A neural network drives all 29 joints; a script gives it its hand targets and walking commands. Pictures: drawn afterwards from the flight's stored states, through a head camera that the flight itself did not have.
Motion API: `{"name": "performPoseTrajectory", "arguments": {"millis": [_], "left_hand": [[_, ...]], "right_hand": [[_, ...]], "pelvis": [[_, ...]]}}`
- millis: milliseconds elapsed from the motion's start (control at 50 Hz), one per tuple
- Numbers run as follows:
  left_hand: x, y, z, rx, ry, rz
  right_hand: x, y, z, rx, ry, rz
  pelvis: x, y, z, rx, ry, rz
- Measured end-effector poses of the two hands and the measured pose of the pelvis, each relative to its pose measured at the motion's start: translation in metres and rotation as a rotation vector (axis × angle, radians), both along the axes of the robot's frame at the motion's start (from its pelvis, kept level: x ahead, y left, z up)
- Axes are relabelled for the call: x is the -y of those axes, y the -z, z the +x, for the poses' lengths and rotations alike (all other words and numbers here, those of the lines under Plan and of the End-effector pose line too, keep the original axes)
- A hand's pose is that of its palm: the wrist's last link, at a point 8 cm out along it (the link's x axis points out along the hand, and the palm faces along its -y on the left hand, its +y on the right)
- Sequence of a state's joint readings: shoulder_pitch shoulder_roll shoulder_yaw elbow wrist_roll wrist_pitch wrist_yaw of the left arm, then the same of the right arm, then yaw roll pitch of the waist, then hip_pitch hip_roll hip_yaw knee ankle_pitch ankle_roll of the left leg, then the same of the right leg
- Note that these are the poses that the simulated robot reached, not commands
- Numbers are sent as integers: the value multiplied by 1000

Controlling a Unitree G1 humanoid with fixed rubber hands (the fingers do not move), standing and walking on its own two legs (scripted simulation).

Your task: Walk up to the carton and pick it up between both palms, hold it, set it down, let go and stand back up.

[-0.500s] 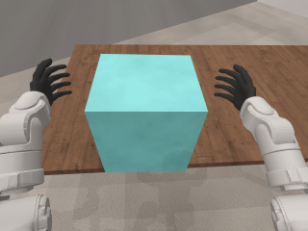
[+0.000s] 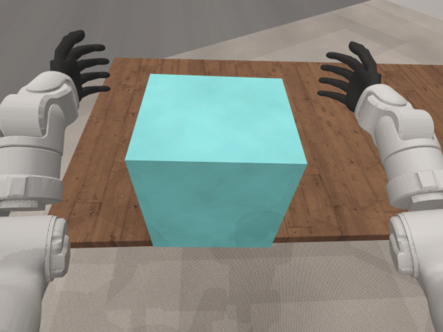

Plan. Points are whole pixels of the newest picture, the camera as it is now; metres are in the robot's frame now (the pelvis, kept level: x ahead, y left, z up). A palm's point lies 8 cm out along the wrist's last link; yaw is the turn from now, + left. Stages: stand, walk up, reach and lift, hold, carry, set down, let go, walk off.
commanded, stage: reach and lift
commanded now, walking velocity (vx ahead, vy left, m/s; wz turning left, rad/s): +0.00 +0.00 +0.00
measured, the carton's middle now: (214, 166) +0.42 +0.04 +0.05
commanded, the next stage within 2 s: none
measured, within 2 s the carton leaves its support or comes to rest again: neither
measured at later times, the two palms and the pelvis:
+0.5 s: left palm (88, 139) +0.40 +0.26 +0.13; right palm (324, 140) +0.43 -0.17 +0.13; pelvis +0.00 +0.00 +0.00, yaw +0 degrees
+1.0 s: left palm (103, 152) +0.40 +0.24 +0.10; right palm (310, 147) +0.43 -0.15 +0.10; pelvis +0.00 +0.00 -0.01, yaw +0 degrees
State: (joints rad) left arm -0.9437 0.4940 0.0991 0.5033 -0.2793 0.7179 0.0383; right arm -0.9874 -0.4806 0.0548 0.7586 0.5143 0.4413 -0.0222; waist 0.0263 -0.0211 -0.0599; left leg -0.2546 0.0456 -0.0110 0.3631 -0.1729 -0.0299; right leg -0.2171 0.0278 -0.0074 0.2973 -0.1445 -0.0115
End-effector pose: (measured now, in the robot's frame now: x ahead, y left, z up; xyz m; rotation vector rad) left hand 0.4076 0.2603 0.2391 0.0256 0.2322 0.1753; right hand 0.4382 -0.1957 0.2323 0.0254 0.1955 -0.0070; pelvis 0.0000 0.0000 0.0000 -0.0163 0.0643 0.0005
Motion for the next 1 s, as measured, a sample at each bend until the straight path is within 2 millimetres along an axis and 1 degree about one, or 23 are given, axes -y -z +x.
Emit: {"name": "performPoseTrajectory", "arguments": {"millis": [40, 100, 200, 340, 400, 460, 620, 680, 820, 880, 1000], "left_hand": [[-1, 2, 4, -6, -2, -2], [-1, 11, 8, -20, 1, -5], [0, 40, 6, -34, 13, -16], [-1, 84, -10, -62, -3, -5], [0, 96, -14, -66, -8, -11], [0, 105, -13, -70, -18, -20], [4, 118, -6, -46, -17, -21], [7, 122, -7, -27, -11, -9], [13, 139, -12, -28, -7, -4], [14, 145, -13, -24, -18, -16], [15, 141, -10, 16, -25, -28]], "right_hand": [[0, 0, 3, 1, 5, -2], [-1, 9, 5, -25, 7, -2], [-9, 35, 2, -40, -3, -12], [-19, 79, -7, -53, 15, -3], [-22, 94, -9, -61, 16, -6], [-24, 103, -8, -69, 18, -15], [-36, 111, -2, -51, 14, -35], [-37, 114, -3, -42, 18, -44], [-37, 130, -7, -61, 16, -54], [-39, 133, -7, -54, 8, -55], [-45, 128, -3, -29, -8, -54]], "pelvis": [[0, 0, 1, 0, 0, 0], [0, 0, 3, 7, 0, 0], [-1, 0, 5, 8, 1, -1], [-2, 0, 2, 11, -6, -6], [-3, 1, 0, -6, -9, -6], [-3, 2, -2, -28, -10, -5], [-3, 3, -2, -62, -10, -4], [-3, 3, 0, -66, -10, -5], [-1, 4, 2, -63, -8, -6], [-1, 4, 2, -79, -5, -5], [1, 5, 2, -101, -2, -7]]}}
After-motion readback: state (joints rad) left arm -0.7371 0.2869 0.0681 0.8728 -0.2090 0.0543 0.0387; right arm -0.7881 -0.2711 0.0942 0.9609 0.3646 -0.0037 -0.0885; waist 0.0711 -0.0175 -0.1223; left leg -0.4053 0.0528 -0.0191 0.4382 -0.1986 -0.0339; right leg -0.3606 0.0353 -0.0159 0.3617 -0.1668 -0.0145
